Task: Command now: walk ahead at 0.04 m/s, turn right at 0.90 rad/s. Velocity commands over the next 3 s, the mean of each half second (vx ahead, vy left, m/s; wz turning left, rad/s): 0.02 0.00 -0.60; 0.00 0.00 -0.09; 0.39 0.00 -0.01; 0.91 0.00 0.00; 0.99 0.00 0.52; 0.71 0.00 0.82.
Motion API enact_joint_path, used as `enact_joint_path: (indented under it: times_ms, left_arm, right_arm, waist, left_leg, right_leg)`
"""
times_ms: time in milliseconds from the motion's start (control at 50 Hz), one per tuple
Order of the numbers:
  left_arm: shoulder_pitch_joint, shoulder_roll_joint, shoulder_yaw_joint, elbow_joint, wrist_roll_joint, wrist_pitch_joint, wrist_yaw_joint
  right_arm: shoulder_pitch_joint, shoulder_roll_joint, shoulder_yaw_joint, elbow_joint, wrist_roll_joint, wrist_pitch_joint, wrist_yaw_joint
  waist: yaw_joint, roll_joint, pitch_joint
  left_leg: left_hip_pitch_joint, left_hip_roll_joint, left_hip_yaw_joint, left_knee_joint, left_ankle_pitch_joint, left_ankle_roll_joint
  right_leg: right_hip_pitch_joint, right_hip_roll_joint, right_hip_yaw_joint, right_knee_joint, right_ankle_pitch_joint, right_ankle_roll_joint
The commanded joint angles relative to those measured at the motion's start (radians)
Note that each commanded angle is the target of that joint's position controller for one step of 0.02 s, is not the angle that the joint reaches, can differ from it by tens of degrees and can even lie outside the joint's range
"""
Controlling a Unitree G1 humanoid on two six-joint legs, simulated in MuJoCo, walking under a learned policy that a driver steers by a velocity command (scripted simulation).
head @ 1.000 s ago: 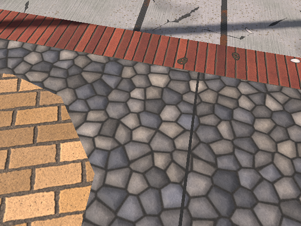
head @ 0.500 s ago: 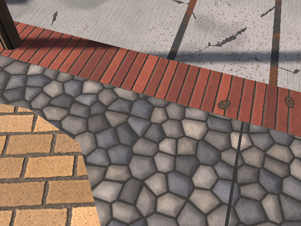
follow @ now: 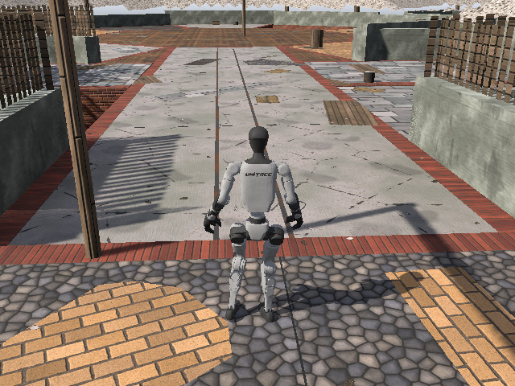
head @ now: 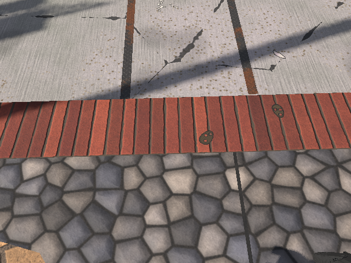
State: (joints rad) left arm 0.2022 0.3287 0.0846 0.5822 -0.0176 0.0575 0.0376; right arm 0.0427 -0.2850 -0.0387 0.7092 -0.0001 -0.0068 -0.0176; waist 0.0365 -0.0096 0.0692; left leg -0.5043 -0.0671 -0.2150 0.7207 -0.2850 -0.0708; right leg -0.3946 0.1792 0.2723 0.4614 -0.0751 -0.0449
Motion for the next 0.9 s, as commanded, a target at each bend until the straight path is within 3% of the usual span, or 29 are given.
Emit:
enact_joint_path:
  times_ms: [20,60,80,100,120,140,160,180,220,280,340,400,460,520,540,560,580,600,620,660,680,700,900]
  left_arm:
    - [-0.013,0.154,0.052,-0.082,0.0,0.003,0.007]
    - [-0.038,0.148,0.052,-0.093,-0.005,0.006,0.005]
    - [-0.035,0.127,0.045,-0.096,-0.01,0.007,0.002]
    - [0.044,0.068,0.028,-0.084,-0.004,0.009,-0.003]
    - [0.04,0.084,0.033,-0.113,-0.011,0.0,-0.012]
    - [0.043,0.173,0.054,-0.101,0.001,-0.013,-0.019]
    - [0.048,0.196,0.062,-0.071,0.0,-0.011,-0.02]
    - [0.062,0.171,0.056,-0.045,0.004,-0.003,-0.014]
    - [0.071,0.124,0.038,-0.037,0.006,0.002,-0.013]
    - [0.002,0.094,0.018,-0.062,-0.005,-0.01,-0.007]
    - [-0.023,0.08,0.007,-0.061,0.0,-0.013,-0.001]
    - [-0.029,0.055,-0.009,-0.049,0.008,-0.012,-0.003]
    - [-0.032,0.053,-0.015,-0.032,0.006,-0.011,-0.01]
    - [0.031,0.033,-0.019,0.015,0.009,-0.015,-0.022]
    - [0.03,0.064,-0.016,0.014,0.016,-0.015,-0.021]
    - [0.044,0.127,-0.006,0.004,0.029,-0.01,-0.014]
    - [-0.018,0.123,-0.009,0.008,0.042,-0.012,-0.021]
    - [-0.072,0.052,-0.027,-0.009,0.045,-0.025,-0.028]
    - [-0.08,0.023,-0.036,0.005,0.049,-0.037,-0.031]
    - [-0.06,0.044,-0.032,0.02,0.043,-0.054,-0.034]
    - [-0.043,0.041,-0.036,0.026,0.042,-0.057,-0.034]
    - [-0.03,0.036,-0.039,0.036,0.042,-0.059,-0.035]
    - [-0.004,0.026,-0.04,0.083,0.033,-0.062,-0.029]
  right_arm:
    - [0.021,-0.098,-0.037,-0.049,0.006,-0.026,0.003]
    - [0.068,-0.119,-0.052,-0.031,0.009,-0.04,0.008]
    - [0.097,-0.142,-0.063,-0.021,0.006,-0.043,0.007]
    - [0.088,-0.197,-0.074,-0.036,-0.01,-0.034,0.0]
    - [0.053,-0.231,-0.076,-0.043,-0.047,-0.021,-0.002]
    - [0.017,-0.179,-0.07,-0.067,-0.053,-0.024,-0.005]
    - [-0.011,-0.131,-0.057,-0.081,-0.039,-0.021,-0.013]
    - [-0.015,-0.114,-0.05,-0.086,-0.023,-0.016,-0.018]
    - [0.013,-0.114,-0.04,-0.08,-0.014,-0.007,-0.025]
    - [0.088,-0.125,-0.038,-0.057,-0.021,0.004,-0.021]
    - [0.124,-0.147,-0.043,-0.042,-0.017,0.007,-0.014]
    - [0.102,-0.161,-0.046,-0.036,-0.008,0.008,-0.006]
    - [0.125,-0.167,-0.046,-0.014,0.002,0.014,0.0]
    - [0.137,-0.153,-0.039,0.015,0.026,0.017,0.0]
    - [0.185,-0.139,-0.034,0.034,0.027,0.009,0.001]
    - [0.199,-0.085,-0.016,0.022,-0.01,-0.006,0.01]
    - [0.173,-0.042,-0.004,0.005,-0.019,-0.018,0.012]
    - [0.122,-0.082,-0.01,0.011,-0.029,-0.017,0.008]
    - [0.104,-0.084,-0.012,0.015,-0.028,-0.017,0.01]
    - [0.113,-0.108,-0.016,0.033,-0.03,-0.007,0.006]
    - [0.118,-0.117,-0.019,0.042,-0.024,-0.007,0.006]
    - [0.125,-0.107,-0.016,0.052,-0.02,-0.008,0.008]
    - [0.134,-0.098,-0.015,0.139,-0.011,-0.003,-0.008]
  waist:
    - [-0.009,-0.169,-0.183]
    - [-0.036,-0.184,-0.181]
    - [-0.045,-0.147,-0.189]
    - [-0.003,0.018,-0.238]
    - [0.028,0.275,-0.184]
    - [0.025,0.242,-0.144]
    - [0.02,0.164,-0.126]
    - [0.013,0.11,-0.116]
    - [-0.006,0.084,-0.098]
    - [-0.055,0.126,-0.106]
    - [-0.073,0.159,-0.139]
    - [-0.069,0.186,-0.148]
    - [-0.079,0.207,-0.147]
    - [-0.035,0.177,-0.138]
    - [-0.044,0.138,-0.153]
    - [-0.069,-0.049,-0.211]
    - [-0.085,-0.211,-0.175]
    - [-0.061,-0.152,-0.143]
    - [-0.064,-0.147,-0.133]
    - [-0.051,-0.141,-0.1]
    - [-0.052,-0.109,-0.083]
    - [-0.056,-0.087,-0.078]
    - [-0.058,-0.007,-0.082]
  left_leg:
    - [0.123,-0.036,0.046,-0.115,0.025,0.008]
    - [0.221,-0.014,0.051,-0.277,0.098,0.029]
    - [0.319,0.051,0.034,-0.383,0.17,0.055]
    - [0.444,0.259,-0.136,-0.413,0.14,0.14]
    - [0.385,0.395,-0.341,-0.47,0.154,0.261]
    - [0.344,0.425,-0.347,-0.47,0.15,0.293]
    - [0.327,0.366,-0.235,-0.44,0.131,0.269]
    - [0.328,0.307,-0.156,-0.419,0.13,0.241]
    - [0.326,0.285,-0.087,-0.411,0.243,0.257]
    - [0.407,0.264,-0.024,-0.405,0.344,0.289]
    - [0.479,0.293,-0.023,-0.387,0.404,0.312]
    - [0.428,0.296,0.015,-0.388,0.398,0.311]
    - [0.403,0.305,0.017,-0.372,0.413,0.314]
    - [0.349,0.281,0.046,-0.307,0.447,0.268]
    - [0.273,0.259,0.064,-0.289,0.365,0.206]
    - [0.162,0.182,0.149,-0.156,0.167,0.129]
    - [0.135,0.107,0.224,-0.193,-0.073,0.065]
    - [0.201,0.115,0.208,-0.191,-0.049,0.036]
    - [0.226,0.114,0.203,-0.23,0.043,0.033]
    - [0.27,0.121,0.194,-0.256,0.16,0.027]
    - [0.286,0.122,0.192,-0.257,0.169,0.035]
    - [0.301,0.121,0.193,-0.264,0.176,0.041]
    - [0.362,0.128,0.192,-0.273,0.226,0.047]
  right_leg:
    - [0.128,-0.214,0.296,-0.122,-0.15,-0.102]
    - [0.122,-0.192,0.324,-0.08,-0.162,-0.076]
    - [0.077,-0.15,0.296,-0.016,-0.259,-0.046]
    - [-0.018,-0.064,0.172,0.181,-0.505,-0.005]
    - [-0.177,0.027,-0.026,0.418,-0.552,0.038]
    - [-0.221,-0.067,-0.043,0.572,-0.48,0.075]
    - [-0.216,-0.095,-0.065,0.633,-0.41,0.09]
    - [-0.215,-0.102,-0.078,0.689,-0.365,0.105]
    - [-0.235,-0.109,-0.124,0.81,-0.335,0.127]
    - [-0.254,-0.129,-0.164,0.732,-0.328,0.15]
    - [-0.211,-0.148,-0.158,0.604,-0.355,0.161]
    - [-0.07,-0.176,-0.205,0.427,-0.37,0.149]
    - [0.039,-0.173,-0.247,0.249,-0.346,0.127]
    - [0.212,-0.153,-0.282,-0.108,-0.113,0.063]
    - [0.319,-0.195,-0.223,-0.14,-0.013,0.027]
    - [0.449,-0.356,-0.05,-0.098,0.216,-0.028]
    - [0.308,-0.448,0.014,-0.088,0.218,-0.131]
    - [0.242,-0.415,-0.008,-0.11,0.109,-0.143]
    - [0.23,-0.362,-0.047,-0.106,0.022,-0.098]
    - [0.19,-0.305,-0.082,-0.098,-0.044,-0.041]
    - [0.167,-0.291,-0.092,-0.097,-0.046,-0.027]
    - [0.162,-0.281,-0.101,-0.089,-0.053,-0.019]
    - [0.154,-0.242,-0.141,-0.063,0.002,-0.007]
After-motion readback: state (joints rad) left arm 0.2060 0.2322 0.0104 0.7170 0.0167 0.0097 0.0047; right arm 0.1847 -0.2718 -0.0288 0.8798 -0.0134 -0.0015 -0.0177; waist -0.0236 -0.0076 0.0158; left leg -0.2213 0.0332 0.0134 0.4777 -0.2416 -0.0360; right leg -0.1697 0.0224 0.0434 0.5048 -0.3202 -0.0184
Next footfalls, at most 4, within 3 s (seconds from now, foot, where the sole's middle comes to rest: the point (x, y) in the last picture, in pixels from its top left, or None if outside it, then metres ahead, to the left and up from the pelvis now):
0.08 left None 0.14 0.14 -0.77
0.54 right None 0.02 -0.08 -0.77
1.42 left None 0.23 0.15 -0.77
1.90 right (247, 211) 0.62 -0.21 -0.77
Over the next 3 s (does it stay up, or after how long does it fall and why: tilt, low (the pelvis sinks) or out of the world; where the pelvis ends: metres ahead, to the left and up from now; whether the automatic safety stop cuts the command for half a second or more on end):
stays up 1.43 -0.22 -0.14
